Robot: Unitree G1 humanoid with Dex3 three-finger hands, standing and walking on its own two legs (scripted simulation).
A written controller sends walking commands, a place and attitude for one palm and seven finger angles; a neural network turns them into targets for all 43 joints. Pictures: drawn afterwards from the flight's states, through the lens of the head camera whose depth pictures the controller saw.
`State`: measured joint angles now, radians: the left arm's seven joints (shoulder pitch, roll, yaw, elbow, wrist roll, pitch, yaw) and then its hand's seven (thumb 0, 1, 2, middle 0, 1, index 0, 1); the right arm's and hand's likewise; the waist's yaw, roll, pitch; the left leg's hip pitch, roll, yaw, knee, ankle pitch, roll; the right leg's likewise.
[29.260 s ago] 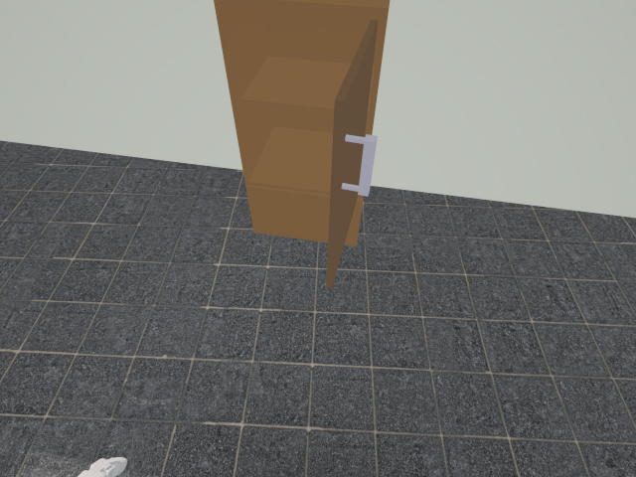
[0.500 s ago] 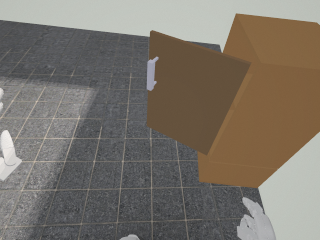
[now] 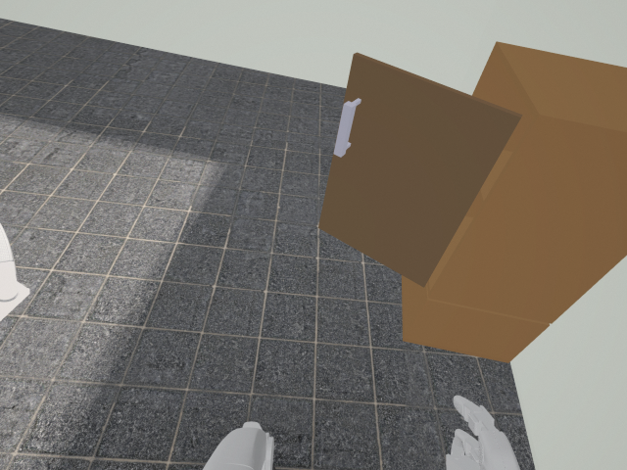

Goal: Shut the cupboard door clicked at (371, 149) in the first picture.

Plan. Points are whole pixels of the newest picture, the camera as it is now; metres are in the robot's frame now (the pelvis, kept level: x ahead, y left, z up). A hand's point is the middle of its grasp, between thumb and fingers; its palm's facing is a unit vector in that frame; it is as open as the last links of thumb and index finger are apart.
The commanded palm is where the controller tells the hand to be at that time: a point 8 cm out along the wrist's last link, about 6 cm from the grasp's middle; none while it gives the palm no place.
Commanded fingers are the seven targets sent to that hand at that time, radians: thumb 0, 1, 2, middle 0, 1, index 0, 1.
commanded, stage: stop stepping back and stand still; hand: left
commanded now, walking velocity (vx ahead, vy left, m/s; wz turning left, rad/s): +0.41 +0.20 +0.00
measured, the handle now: (348, 127) +0.94 -0.04 -0.02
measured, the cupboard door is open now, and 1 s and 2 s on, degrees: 65 65 65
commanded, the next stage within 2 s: let the arm hang, fingers relaxed in 0.86 s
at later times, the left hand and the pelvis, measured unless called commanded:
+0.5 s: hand out of the picture +0.10 +0.34 +0.22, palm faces +0.35 -0.78 -0.51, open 7.5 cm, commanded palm +0.06 +0.37 +0.20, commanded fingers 0.00 0.90 0.90 -0.20 -0.30 -0.20 -0.30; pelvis -0.13 +0.10 +0.01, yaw -10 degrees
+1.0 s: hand out of the picture +0.12 +0.37 +0.18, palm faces +0.28 -0.79 -0.55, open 7.4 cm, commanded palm none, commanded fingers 0.00 0.90 0.90 -0.20 -0.30 -0.20 -0.30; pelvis -0.13 +0.14 +0.01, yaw -8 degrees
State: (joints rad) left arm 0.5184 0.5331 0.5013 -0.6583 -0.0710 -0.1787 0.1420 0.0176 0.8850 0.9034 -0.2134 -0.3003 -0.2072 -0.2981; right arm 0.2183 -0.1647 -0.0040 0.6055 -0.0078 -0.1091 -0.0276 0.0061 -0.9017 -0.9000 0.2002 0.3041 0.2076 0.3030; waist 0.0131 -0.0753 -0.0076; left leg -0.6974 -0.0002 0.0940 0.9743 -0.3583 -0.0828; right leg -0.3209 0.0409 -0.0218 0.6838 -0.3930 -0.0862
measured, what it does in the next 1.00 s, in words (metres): steps to the left: left foot, then right foot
